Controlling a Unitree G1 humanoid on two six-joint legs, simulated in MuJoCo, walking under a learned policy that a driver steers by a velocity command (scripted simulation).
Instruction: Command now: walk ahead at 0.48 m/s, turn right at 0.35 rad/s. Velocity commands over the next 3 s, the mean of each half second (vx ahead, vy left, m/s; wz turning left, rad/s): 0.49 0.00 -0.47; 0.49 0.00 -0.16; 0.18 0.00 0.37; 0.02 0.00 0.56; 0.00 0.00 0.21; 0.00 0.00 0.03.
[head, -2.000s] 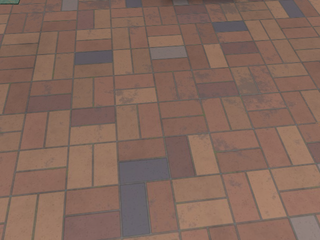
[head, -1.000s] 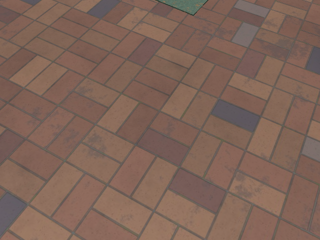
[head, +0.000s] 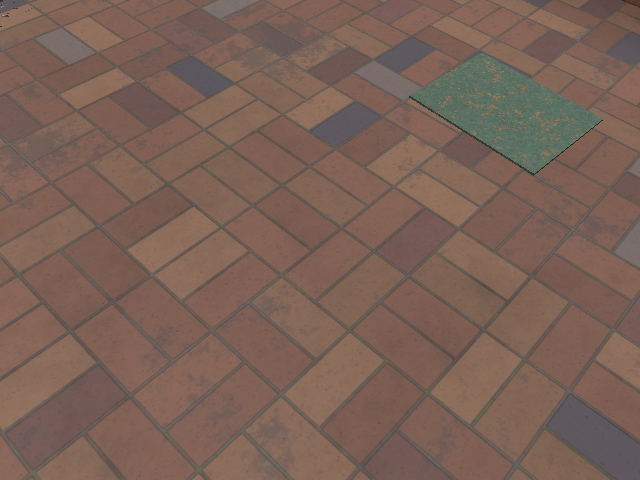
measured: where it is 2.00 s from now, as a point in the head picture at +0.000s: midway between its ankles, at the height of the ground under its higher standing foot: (361, 367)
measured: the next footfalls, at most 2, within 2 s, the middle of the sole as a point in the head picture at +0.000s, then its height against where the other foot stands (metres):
right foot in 0.18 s outside the picture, level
left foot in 0.66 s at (290, 431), level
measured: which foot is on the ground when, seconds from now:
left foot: down 0.00-0.20, up 0.22-0.64, down 0.66-1.00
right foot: up 0.00-0.16, down 0.18-0.66, up 0.68-1.00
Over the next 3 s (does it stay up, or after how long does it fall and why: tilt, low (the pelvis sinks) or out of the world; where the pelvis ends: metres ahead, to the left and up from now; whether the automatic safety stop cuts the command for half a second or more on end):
stays up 0.71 -0.11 -0.01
